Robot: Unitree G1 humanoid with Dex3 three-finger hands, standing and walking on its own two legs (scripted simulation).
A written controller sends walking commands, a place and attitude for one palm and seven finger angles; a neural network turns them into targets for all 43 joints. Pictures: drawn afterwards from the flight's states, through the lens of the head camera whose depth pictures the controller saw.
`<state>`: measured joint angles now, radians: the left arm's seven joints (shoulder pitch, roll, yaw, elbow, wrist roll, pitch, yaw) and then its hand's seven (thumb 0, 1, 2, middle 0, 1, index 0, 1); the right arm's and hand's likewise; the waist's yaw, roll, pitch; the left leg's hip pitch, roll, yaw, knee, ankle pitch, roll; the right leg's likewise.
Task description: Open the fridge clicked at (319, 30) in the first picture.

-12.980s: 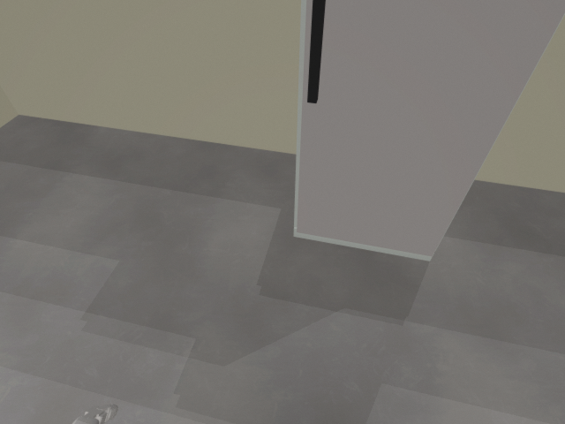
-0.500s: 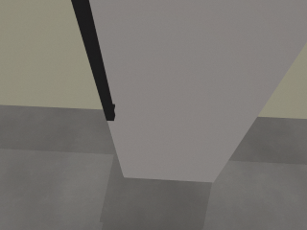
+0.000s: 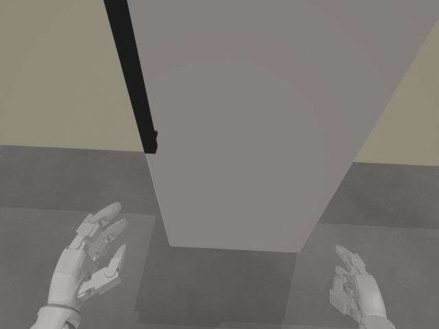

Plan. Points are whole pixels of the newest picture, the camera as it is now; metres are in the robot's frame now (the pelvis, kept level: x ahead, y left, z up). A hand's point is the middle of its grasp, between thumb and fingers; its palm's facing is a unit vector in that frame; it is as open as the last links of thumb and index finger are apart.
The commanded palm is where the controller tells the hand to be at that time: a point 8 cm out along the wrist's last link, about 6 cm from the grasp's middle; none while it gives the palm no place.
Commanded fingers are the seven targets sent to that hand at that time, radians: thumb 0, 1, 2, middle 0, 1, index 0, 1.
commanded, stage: raise the hand to about handle height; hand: left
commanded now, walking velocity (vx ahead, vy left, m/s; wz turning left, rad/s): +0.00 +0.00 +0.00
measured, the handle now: (136, 67) +0.53 +0.19 +0.22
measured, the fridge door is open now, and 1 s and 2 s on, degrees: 0 0 0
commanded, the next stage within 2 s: move the hooked fingers beside the handle in 1.74 s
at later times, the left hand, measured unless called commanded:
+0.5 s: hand (60, 238) +0.23 +0.25 +0.10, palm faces +0.06 -1.00 -0.04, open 11.2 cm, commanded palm +0.19 +0.30 +0.11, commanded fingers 0.00 -0.13 0.46 -0.27 -0.96 -0.27 -0.96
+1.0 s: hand (6, 191) +0.25 +0.30 +0.19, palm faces +0.08 -0.99 -0.09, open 13.7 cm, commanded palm +0.22 +0.34 +0.19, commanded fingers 0.00 -0.50 0.30 -0.30 -1.20 -0.30 -1.20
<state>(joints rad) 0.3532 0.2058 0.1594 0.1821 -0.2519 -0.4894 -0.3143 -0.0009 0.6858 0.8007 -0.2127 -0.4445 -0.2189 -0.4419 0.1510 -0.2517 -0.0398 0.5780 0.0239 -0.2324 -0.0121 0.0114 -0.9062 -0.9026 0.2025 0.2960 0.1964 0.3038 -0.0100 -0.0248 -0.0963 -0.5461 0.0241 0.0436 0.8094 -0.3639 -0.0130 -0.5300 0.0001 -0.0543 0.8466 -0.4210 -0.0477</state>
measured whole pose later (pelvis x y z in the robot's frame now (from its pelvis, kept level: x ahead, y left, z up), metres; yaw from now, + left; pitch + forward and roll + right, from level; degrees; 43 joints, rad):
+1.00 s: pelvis +0.01 +0.03 +0.03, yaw +2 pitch -2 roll -1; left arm 0.02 0.42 0.40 0.04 -0.34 0.08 -0.42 -0.01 -0.44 0.32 -0.29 -1.16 -0.30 -1.16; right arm 0.21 -0.25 0.09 0.60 0.06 -0.27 -0.10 0.01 -0.90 -0.90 0.20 0.30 0.20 0.30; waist 0.07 0.05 -0.03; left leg -0.26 0.00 0.01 0.56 -0.27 0.03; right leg -0.19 -0.01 -0.08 0.52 -0.29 -0.01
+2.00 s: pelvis +0.01 +0.02 +0.04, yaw +2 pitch -3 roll -1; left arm -0.18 0.47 0.45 0.18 -0.33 0.17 -0.45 -0.02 -0.50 0.30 -0.30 -1.20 -0.31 -1.20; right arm 0.22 -0.26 0.09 0.61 0.08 -0.22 -0.11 0.01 -0.90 -0.90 0.20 0.30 0.20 0.30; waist 0.07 0.05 -0.01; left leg -0.22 0.01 0.01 0.51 -0.24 0.01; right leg -0.16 0.00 -0.08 0.47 -0.27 -0.02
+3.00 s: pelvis +0.02 +0.01 +0.03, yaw +1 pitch +2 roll +0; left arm -0.59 0.49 0.37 0.66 -0.22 0.10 -0.35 -0.02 -0.50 0.30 -0.30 -1.20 -0.30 -1.20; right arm 0.27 -0.29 0.06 0.64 0.08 -0.13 -0.10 0.01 -0.90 -0.90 0.20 0.30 0.20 0.30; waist -0.02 0.04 -0.03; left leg -0.30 0.02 0.03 0.51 -0.25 0.00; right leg -0.26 0.01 -0.06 0.49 -0.27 -0.03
